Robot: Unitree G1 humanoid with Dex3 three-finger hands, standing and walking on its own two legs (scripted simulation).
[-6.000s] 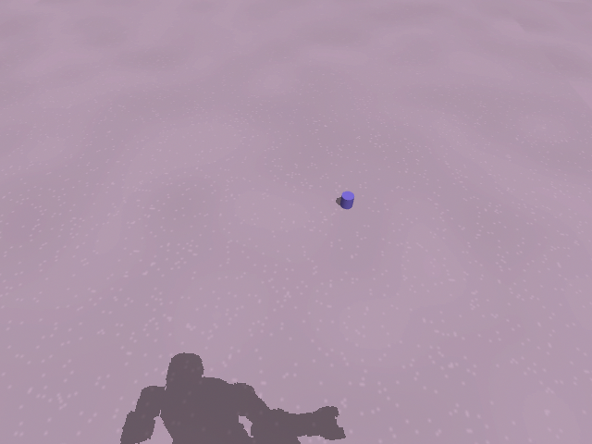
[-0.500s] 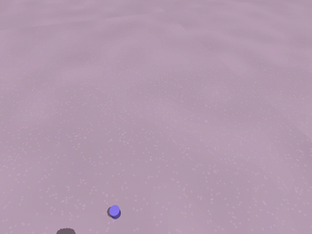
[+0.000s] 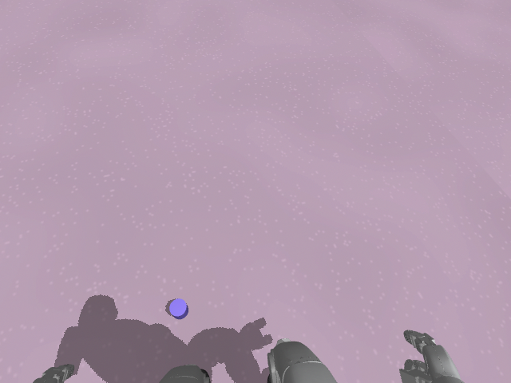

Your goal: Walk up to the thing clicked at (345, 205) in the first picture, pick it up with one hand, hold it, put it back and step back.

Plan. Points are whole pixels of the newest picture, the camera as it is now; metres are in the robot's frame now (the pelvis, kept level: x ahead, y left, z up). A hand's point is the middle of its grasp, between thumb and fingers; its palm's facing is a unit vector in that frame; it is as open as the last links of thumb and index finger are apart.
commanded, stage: walk up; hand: left
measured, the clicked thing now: (179, 309) +0.35 +0.21 -0.73
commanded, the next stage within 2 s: none
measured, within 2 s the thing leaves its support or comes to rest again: neither
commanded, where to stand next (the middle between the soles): -0.02 -0.02 m, yaw +0 degrees
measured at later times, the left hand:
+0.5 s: hand out of the picture +0.05 +0.23 -0.14, palm faces +0.08 -0.92 -0.39, open 7.4 cm
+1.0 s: hand out of the picture +0.00 +0.25 -0.14, palm faces +0.06 -0.93 -0.35, open 7.4 cm
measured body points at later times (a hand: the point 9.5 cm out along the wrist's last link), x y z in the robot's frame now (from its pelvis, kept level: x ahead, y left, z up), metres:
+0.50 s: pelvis -0.04 -0.04 -0.01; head -0.02 -0.05 +0.44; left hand +0.04 +0.28 -0.11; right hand +0.06 -0.35 -0.14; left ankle -0.06 +0.09 -0.73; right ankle +0.01 -0.14 -0.73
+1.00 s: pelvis -0.05 -0.01 +0.01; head -0.03 -0.02 +0.46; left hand +0.00 +0.30 -0.12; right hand +0.06 -0.30 -0.12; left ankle -0.06 +0.09 -0.73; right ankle +0.01 -0.14 -0.73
